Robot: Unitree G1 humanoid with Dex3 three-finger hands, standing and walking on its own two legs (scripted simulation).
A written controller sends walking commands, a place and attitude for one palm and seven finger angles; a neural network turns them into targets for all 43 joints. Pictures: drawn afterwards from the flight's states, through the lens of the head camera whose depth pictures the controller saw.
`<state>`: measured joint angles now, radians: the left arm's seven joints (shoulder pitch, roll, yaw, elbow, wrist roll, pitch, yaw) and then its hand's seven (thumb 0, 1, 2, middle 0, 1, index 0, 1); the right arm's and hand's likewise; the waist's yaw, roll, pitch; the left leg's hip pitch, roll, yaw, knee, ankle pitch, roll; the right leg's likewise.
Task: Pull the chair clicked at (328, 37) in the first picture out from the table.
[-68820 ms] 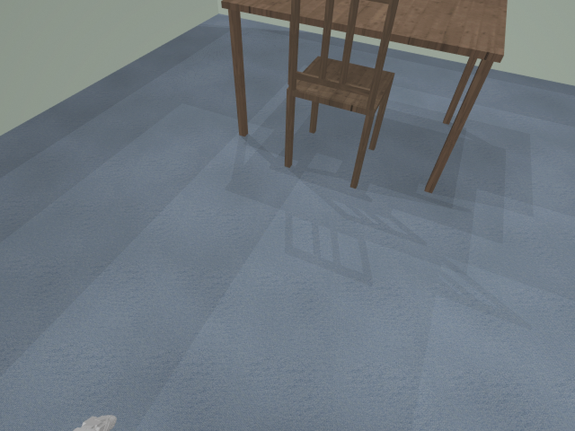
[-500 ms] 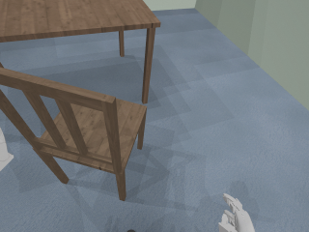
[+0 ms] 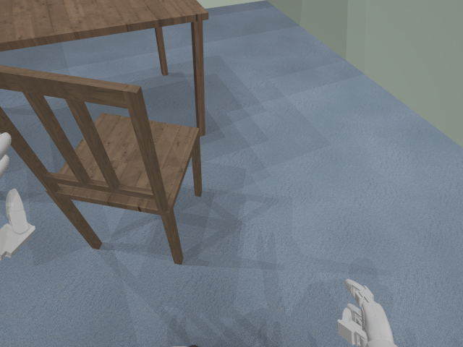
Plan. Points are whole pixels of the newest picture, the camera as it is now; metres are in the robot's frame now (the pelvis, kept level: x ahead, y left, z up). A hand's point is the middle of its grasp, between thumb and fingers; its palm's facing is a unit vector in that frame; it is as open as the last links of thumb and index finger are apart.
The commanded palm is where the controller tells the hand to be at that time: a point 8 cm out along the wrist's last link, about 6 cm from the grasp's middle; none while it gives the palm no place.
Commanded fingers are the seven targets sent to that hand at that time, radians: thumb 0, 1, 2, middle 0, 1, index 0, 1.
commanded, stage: stop stepping back and stand still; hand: left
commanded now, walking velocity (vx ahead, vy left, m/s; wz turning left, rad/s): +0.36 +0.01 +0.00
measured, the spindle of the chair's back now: (62, 143) +0.56 +0.46 -0.06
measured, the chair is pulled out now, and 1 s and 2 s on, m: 0.49 0.49 0.49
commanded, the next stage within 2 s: let the arm hang, fingers relaxed in 0.96 s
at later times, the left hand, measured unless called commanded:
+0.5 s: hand out of the picture +0.06 +0.22 +0.16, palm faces +0.49 -0.74 -0.46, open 7.4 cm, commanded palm +0.00 +0.26 +0.18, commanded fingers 0.00 0.90 0.90 -0.20 -0.30 -0.20 -0.30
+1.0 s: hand out of the picture +0.02 +0.21 +0.18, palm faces +0.55 -0.67 -0.50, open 7.4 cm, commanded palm -0.04 +0.25 +0.18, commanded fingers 0.00 0.90 0.90 -0.20 -0.30 -0.20 -0.30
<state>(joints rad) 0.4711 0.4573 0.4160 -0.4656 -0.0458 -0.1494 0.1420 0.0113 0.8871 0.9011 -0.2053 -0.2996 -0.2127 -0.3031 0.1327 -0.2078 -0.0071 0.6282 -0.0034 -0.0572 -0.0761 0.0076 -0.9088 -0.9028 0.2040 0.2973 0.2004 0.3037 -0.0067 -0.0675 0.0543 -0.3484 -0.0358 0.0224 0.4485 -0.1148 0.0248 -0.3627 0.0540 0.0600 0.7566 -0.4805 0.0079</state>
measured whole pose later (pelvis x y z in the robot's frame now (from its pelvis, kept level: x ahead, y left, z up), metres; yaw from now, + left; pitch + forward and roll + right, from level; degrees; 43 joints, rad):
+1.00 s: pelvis -0.14 -0.07 +0.00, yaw +8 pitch -3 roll +2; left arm 0.53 0.44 0.41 -0.44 0.01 -0.19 0.15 0.01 0.88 0.90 -0.21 -0.30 -0.22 -0.30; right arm 0.27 -0.18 0.01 0.63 0.01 -0.13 -0.06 0.01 -0.91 -0.90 0.20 0.30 0.20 0.30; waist -0.01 -0.03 -0.05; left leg -0.24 0.01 0.08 0.54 -0.25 0.00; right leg -0.33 -0.01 -0.05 0.77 -0.41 0.01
